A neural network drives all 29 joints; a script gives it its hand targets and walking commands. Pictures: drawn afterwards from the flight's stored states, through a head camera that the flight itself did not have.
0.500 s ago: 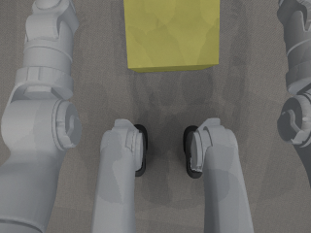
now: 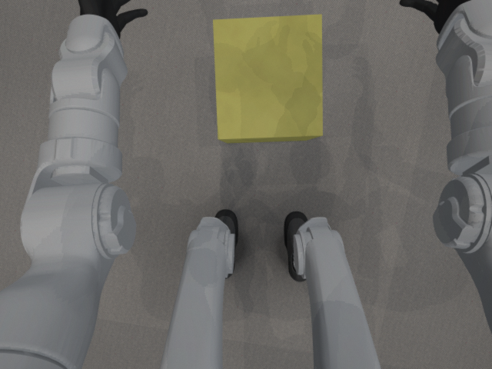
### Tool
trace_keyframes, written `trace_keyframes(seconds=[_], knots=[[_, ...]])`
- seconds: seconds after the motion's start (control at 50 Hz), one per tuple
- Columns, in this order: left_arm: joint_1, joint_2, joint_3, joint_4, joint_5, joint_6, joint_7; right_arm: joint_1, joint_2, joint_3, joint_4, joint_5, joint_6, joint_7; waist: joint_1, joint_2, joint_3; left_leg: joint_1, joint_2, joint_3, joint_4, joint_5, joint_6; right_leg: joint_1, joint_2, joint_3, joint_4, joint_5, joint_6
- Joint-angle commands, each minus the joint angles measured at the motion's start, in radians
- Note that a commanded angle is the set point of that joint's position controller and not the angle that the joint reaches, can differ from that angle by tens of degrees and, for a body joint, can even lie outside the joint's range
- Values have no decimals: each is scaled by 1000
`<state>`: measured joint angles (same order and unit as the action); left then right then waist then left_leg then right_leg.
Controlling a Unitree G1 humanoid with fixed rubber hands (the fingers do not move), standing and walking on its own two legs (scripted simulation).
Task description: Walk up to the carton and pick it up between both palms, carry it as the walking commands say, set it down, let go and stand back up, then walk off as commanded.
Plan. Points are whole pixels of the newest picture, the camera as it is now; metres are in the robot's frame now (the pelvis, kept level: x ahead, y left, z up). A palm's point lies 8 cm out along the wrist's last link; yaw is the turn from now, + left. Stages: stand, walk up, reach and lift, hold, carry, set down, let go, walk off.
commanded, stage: set down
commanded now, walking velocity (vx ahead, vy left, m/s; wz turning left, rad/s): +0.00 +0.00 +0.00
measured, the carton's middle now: (266, 89) +0.55 -0.01 -0.47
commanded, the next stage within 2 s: let go in 0.32 s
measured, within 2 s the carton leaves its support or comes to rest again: neither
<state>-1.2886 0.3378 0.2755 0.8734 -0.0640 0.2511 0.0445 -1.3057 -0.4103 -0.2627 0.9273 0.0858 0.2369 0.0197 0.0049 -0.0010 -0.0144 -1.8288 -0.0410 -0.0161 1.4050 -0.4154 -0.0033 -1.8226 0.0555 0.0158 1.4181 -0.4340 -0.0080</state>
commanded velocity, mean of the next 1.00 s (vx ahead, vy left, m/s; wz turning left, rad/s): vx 0.00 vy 0.00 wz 0.00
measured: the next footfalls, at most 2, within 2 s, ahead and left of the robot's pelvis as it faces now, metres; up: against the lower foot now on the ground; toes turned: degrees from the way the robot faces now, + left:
none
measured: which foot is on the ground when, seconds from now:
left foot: down 0.00-1.00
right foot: down 0.00-1.00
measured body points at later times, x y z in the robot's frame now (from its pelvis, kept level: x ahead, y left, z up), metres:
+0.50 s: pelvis +0.03 +0.00 +0.10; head +0.35 +0.00 +0.42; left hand +0.55 +0.19 -0.02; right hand +0.54 -0.22 -0.02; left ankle +0.08 +0.11 -0.55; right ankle +0.08 -0.11 -0.55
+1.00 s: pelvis +0.08 +0.00 +0.17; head +0.22 +0.00 +0.60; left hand +0.36 +0.23 +0.08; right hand +0.37 -0.23 +0.08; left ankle +0.08 +0.11 -0.55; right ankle +0.08 -0.11 -0.55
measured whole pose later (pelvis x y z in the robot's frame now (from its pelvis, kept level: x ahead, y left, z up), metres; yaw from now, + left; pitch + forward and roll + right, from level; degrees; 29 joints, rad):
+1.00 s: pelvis +0.08 +0.00 +0.17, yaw +0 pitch +21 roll +0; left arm -0.17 0.19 0.13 0.58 0.01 0.05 -0.05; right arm -0.18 -0.19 -0.14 0.60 -0.04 0.05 0.05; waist 0.00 0.00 -0.06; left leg -0.73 -0.04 -0.05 0.64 -0.27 0.00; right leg -0.73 0.04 0.03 0.65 -0.29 -0.02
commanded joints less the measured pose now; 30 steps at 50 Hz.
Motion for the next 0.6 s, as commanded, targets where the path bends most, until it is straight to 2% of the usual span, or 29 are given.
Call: trace_keyframes(seconds=[0.0,0.16,0.28,0.36,0.42,0.5,0.54,0.58], knots=[[-237,125,18,-118,11,-28,-10,-236,-133,-21,-113,-5,-28,5,-3,-18,-1134,661,-26,42,-158,391,-23,684,14,-35,-176,449,37],[-183,85,48,-128,52,-56,-33,-173,-95,-60,-124,-45,-59,16,-5,-8,-1087,829,-14,30,-362,468,-24,809,0,-15,-379,519,42],[-120,8,77,-74,114,-83,-55,-113,-25,-113,-67,-129,-85,35,-9,4,-914,879,-3,16,-477,434,-29,758,-13,-7,-498,450,43],[-85,-1,102,-87,159,-92,-51,-79,-6,-142,-79,-184,-93,36,-10,-6,-912,914,-4,14,-506,432,-33,787,-16,-10,-532,446,44],[-12,2,103,-113,189,-95,-43,-17,9,-148,-125,-219,-94,31,-7,-21,-990,972,-9,16,-510,494,-36,877,-14,-13,-537,518,44],[200,5,65,-228,211,-101,-39,180,31,-112,-259,-247,-92,20,10,-25,-1179,1113,-13,10,-505,688,-46,1049,-5,-7,-533,717,41],[312,3,25,-317,198,-102,-38,287,28,-77,-348,-237,-96,14,12,-12,-1245,1208,-12,0,-505,792,-51,1093,2,-5,-539,795,41],[412,1,-11,-381,171,-105,-41,384,28,-39,-417,-206,-104,13,9,-2,-1228,1261,-9,-10,-518,828,-54,1117,4,-1,-556,815,39]])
